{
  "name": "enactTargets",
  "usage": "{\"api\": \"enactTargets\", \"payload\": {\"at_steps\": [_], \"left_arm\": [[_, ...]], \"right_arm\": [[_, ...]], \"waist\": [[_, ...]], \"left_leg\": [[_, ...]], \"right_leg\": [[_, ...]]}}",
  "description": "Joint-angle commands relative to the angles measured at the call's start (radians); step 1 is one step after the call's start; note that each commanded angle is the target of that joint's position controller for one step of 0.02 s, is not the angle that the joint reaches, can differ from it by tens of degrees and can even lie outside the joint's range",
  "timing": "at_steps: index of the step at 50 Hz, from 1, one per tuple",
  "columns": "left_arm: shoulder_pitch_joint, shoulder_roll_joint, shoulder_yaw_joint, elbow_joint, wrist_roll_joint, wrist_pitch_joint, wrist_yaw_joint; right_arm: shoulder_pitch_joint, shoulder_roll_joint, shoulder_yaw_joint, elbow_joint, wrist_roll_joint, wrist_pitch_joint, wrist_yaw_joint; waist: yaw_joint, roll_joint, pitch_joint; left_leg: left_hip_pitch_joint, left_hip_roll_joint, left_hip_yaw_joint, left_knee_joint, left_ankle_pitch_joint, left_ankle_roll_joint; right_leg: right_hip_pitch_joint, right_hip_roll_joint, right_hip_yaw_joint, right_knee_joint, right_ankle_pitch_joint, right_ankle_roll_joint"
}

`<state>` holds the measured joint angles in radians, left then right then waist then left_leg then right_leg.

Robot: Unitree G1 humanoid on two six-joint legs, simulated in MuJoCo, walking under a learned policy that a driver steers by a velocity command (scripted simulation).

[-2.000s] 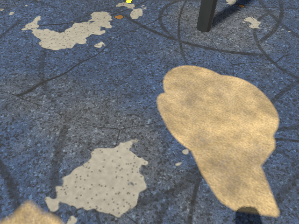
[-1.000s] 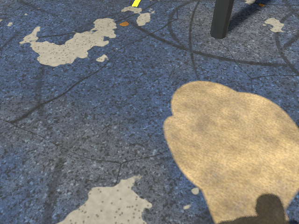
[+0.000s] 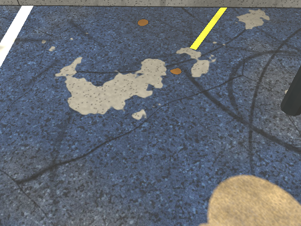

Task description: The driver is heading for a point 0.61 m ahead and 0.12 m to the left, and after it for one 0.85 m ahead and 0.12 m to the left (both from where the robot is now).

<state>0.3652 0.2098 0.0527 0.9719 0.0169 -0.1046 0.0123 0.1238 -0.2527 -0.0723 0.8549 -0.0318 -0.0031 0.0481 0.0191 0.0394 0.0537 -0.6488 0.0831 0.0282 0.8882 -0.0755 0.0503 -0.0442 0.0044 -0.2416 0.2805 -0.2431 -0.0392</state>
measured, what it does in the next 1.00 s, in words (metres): walks ahead, turning left: left foot, then right foot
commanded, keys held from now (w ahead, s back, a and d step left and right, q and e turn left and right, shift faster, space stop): q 0.48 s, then no key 0.22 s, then w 0.30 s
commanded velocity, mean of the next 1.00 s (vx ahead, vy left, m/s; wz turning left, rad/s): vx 0.15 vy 0.00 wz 0.40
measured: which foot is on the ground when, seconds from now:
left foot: up 0.00-0.14, down 0.16-0.78, up 0.80-1.00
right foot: down 0.00-0.14, up 0.16-0.76, down 0.78-1.00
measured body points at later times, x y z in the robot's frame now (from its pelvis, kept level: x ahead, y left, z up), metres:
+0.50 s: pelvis +0.13 +0.03 -0.01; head +0.16 +0.07 +0.44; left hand +0.19 +0.32 -0.14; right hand +0.28 -0.22 -0.12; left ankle +0.18 +0.09 -0.75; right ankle +0.21 -0.14 -0.68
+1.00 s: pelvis +0.21 +0.01 +0.01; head +0.22 -0.01 +0.46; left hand +0.12 +0.26 -0.12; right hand +0.40 -0.20 -0.13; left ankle +0.19 +0.14 -0.69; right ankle +0.19 -0.10 -0.75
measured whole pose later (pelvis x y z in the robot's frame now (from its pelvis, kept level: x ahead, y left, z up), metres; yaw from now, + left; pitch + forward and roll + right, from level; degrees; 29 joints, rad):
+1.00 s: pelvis +0.21 +0.01 +0.01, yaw +22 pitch +1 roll +1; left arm 0.39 0.23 0.05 0.88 0.01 -0.04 0.01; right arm 0.24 -0.28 -0.07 0.84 -0.04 0.00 0.04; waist 0.02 0.04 -0.03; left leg -0.51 -0.02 -0.03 0.88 -0.22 0.00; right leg -0.05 0.03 0.03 0.25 -0.22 -0.05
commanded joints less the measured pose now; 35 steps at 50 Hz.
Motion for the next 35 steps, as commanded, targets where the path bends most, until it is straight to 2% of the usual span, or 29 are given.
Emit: {"api": "enactTargets", "payload": {"at_steps": [1,3,5,6,7,8,9,10,11,12,13,14,16,18,23,25,31,35], "left_arm": [[-0.039,0.130,0.021,-0.064,-0.006,-0.011,0.008],[-0.024,0.151,0.028,-0.060,-0.009,0.002,0.016],[-0.033,0.172,0.037,-0.066,-0.011,0.021,0.026],[-0.036,0.180,0.042,-0.071,-0.011,0.034,0.028],[-0.044,0.186,0.045,-0.079,-0.015,0.046,0.025],[-0.003,0.173,0.043,-0.102,-0.012,0.050,0.020],[0.109,0.066,0.022,-0.143,-0.020,0.063,0.012],[0.041,0.118,0.025,-0.150,0.003,0.074,0.010],[-0.026,0.106,0.023,-0.166,-0.004,0.079,0.010],[-0.076,0.108,0.022,-0.170,0.000,0.079,0.013],[-0.094,0.119,0.025,-0.177,0.013,0.087,0.015],[-0.070,0.124,0.028,-0.175,0.026,0.104,0.016],[-0.049,0.109,0.025,-0.174,0.024,0.129,0.015],[-0.067,0.103,0.023,-0.185,0.018,0.139,0.014],[-0.178,0.128,0.029,-0.231,0.017,0.155,0.019],[-0.196,0.131,0.029,-0.240,0.013,0.155,0.021],[-0.203,0.122,0.018,-0.248,0.000,0.143,0.024],[-0.155,0.123,0.011,-0.245,-0.015,0.133,0.028]], "right_arm": [[-0.047,0.017,0.020,-0.070,-0.001,-0.008,0.012],[-0.040,-0.005,0.016,-0.079,-0.010,-0.008,0.012],[0.025,-0.037,0.004,-0.072,-0.017,-0.012,0.007],[0.091,-0.055,-0.005,-0.057,-0.019,-0.020,0.002],[0.189,-0.075,-0.017,-0.028,-0.026,-0.034,-0.010],[0.247,-0.165,-0.040,-0.021,-0.031,-0.048,-0.026],[0.208,-0.279,-0.067,-0.047,-0.013,-0.037,-0.034],[0.263,-0.265,-0.070,-0.072,0.031,-0.014,-0.041],[0.179,-0.218,-0.059,-0.083,0.032,-0.001,-0.051],[0.108,-0.152,-0.040,-0.092,0.035,0.007,-0.055],[0.077,-0.116,-0.030,-0.091,0.038,0.009,-0.058],[0.065,-0.095,-0.024,-0.096,0.038,0.010,-0.061],[0.074,-0.117,-0.028,-0.099,0.023,0.000,-0.054],[0.088,-0.148,-0.038,-0.102,0.020,-0.005,-0.050],[0.126,-0.162,-0.045,-0.112,0.021,0.016,-0.055],[0.140,-0.163,-0.046,-0.114,0.019,0.021,-0.056],[0.156,-0.145,-0.036,-0.109,0.004,0.022,-0.056],[0.135,-0.142,-0.027,-0.103,-0.001,0.030,-0.052]], "waist": [[-0.020,-0.131,0.011],[-0.021,-0.148,-0.015],[-0.046,-0.164,-0.058],[-0.069,-0.150,-0.097],[-0.116,-0.100,-0.157],[-0.130,0.020,-0.228],[-0.029,0.185,-0.338],[-0.102,0.039,-0.432],[-0.077,0.007,-0.298],[-0.052,-0.030,-0.174],[-0.027,-0.019,-0.113],[-0.008,0.001,-0.109],[0.004,-0.007,-0.143],[0.001,-0.003,-0.157],[-0.041,0.045,-0.127],[-0.051,0.051,-0.117],[-0.066,0.068,-0.110],[-0.052,0.074,-0.109]], "left_leg": [[0.129,-0.042,0.085,-0.182,0.090,0.005],[0.166,-0.063,0.100,-0.232,0.045,0.027],[0.235,-0.104,0.108,-0.268,-0.048,0.062],[0.298,-0.130,0.105,-0.308,-0.070,0.083],[0.424,-0.151,0.092,-0.414,0.020,0.106],[0.623,-0.002,-0.082,-0.420,0.399,0.146],[0.889,0.297,-0.467,-0.325,0.988,0.343],[0.855,0.298,-0.538,-0.422,0.797,0.383],[0.727,0.269,-0.457,-0.480,0.564,0.361],[0.586,0.206,-0.394,-0.535,0.435,0.309],[0.502,0.149,-0.347,-0.560,0.386,0.263],[0.445,0.114,-0.315,-0.578,0.353,0.238],[0.414,0.082,-0.299,-0.581,0.353,0.213],[0.413,0.066,-0.309,-0.590,0.283,0.195],[0.444,0.044,-0.409,-0.636,-0.081,0.154],[0.469,0.048,-0.444,-0.645,-0.158,0.151],[0.473,0.052,-0.463,-0.626,-0.119,0.167],[0.442,0.055,-0.482,-0.595,-0.009,0.166]], "right_leg": [[-0.072,-0.232,0.010,-0.035,0.680,-0.080],[-0.005,-0.252,0.000,0.039,0.760,-0.070],[0.044,-0.266,-0.001,0.176,0.878,-0.061],[0.055,-0.264,-0.001,0.305,0.872,-0.055],[0.020,-0.243,-0.013,0.503,0.747,-0.025],[-0.164,-0.189,-0.017,0.772,0.355,0.021],[-0.499,-0.010,0.053,1.120,-0.469,0.072],[-0.540,-0.015,0.234,1.166,-0.415,0.077],[-0.581,-0.052,0.256,1.150,-0.321,0.075],[-0.578,-0.081,0.261,1.060,-0.243,0.074],[-0.553,-0.096,0.266,0.987,-0.201,0.075],[-0.503,-0.098,0.267,0.946,-0.171,0.078],[-0.457,-0.077,0.265,0.908,-0.143,0.080],[-0.466,-0.070,0.274,0.862,-0.117,0.083],[-0.546,-0.057,0.307,0.752,-0.083,0.100],[-0.560,-0.050,0.315,0.709,-0.085,0.101],[-0.455,-0.021,0.298,0.571,-0.146,0.066],[-0.309,0.017,0.270,0.412,-0.192,0.031]]}}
